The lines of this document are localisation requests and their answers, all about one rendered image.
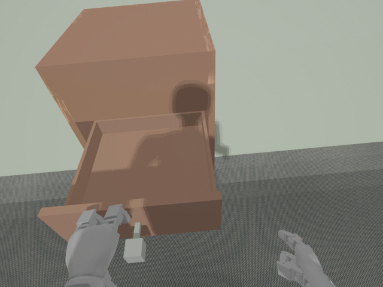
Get right robot forearm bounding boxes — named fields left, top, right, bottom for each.
left=302, top=271, right=337, bottom=287

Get cabinet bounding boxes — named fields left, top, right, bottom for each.
left=35, top=0, right=215, bottom=168

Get right robot hand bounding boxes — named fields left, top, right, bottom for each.
left=276, top=230, right=323, bottom=287

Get handle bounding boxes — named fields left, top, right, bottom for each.
left=123, top=222, right=146, bottom=263

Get left robot hand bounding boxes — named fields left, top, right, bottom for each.
left=65, top=204, right=131, bottom=287

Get drawer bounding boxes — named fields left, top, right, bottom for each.
left=38, top=111, right=222, bottom=242

